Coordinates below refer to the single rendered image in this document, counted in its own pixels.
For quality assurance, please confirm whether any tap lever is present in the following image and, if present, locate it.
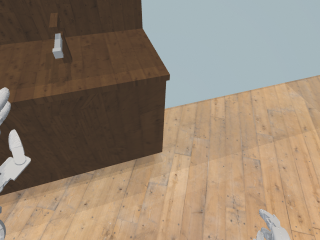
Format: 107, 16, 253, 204
52, 33, 64, 59

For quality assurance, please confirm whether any robot right hand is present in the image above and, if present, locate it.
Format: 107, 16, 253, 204
253, 209, 291, 240

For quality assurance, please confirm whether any robot left hand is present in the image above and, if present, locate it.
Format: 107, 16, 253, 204
0, 87, 31, 192

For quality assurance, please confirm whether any counter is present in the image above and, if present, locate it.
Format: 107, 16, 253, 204
0, 0, 170, 196

